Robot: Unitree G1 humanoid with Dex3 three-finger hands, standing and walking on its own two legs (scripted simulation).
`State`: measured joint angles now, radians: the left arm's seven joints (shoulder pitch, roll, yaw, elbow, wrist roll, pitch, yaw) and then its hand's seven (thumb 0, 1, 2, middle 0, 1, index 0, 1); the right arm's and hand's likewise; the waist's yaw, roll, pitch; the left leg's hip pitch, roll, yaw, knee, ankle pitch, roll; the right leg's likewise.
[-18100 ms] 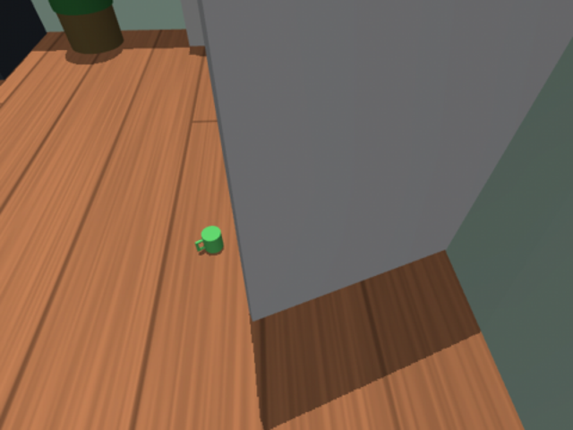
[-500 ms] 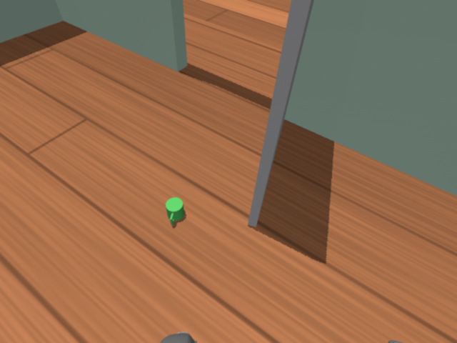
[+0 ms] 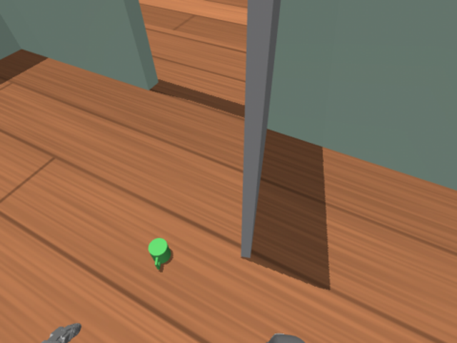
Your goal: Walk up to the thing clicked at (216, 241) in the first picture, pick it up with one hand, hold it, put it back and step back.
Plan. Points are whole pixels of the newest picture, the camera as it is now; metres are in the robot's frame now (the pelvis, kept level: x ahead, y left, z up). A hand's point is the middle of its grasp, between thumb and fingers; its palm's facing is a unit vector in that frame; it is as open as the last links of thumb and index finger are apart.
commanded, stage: walk up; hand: left
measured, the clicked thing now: (159, 254) +0.58 +0.32 -0.71
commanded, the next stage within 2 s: stand in 1.82 s
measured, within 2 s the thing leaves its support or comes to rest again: neither
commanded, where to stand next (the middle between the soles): +0.26 +0.01 m, yaw +1 degrees
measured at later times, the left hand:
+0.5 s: hand (73, 331) +0.19 +0.32 -0.15, palm faces -0.03 -0.94 -0.34, open 7.4 cm
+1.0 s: hand (103, 279) +0.28 +0.27 -0.13, palm faces -0.02 -0.94 -0.33, open 7.4 cm
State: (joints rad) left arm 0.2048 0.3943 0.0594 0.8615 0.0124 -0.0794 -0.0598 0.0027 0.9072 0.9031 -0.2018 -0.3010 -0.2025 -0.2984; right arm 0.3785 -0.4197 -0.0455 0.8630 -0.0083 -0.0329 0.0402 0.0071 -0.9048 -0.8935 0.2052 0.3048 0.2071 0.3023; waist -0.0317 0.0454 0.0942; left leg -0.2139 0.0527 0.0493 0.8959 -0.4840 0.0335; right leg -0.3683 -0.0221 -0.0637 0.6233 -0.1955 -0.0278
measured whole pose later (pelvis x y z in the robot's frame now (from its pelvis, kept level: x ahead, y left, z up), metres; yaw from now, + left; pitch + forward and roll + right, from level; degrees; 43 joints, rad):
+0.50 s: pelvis +0.14 +0.05 +0.01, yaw +0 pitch -3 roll -1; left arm 0.27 0.43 0.04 0.92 0.00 0.00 -0.02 0.00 0.91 0.90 -0.20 -0.30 -0.20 -0.30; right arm 0.27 -0.38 -0.03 0.86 -0.02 -0.08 0.01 0.00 -0.90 -0.89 0.21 0.30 0.21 0.30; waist 0.01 -0.05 0.10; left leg -0.32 0.05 0.08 0.61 -0.24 0.02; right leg -0.41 -0.04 0.01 0.93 -0.46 -0.03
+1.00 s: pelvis +0.17 +0.03 +0.02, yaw +0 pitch -3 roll +0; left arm 0.05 0.35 0.00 1.09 -0.01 0.00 -0.02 0.00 0.91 0.90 -0.20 -0.30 -0.20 -0.30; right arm 0.10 -0.36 0.02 1.11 0.00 -0.02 0.02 0.00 -0.91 -0.89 0.21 0.30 0.21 0.30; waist 0.00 0.00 0.07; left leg -0.20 0.04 0.06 0.48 -0.23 -0.02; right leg -0.22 -0.05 -0.03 0.49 -0.22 0.03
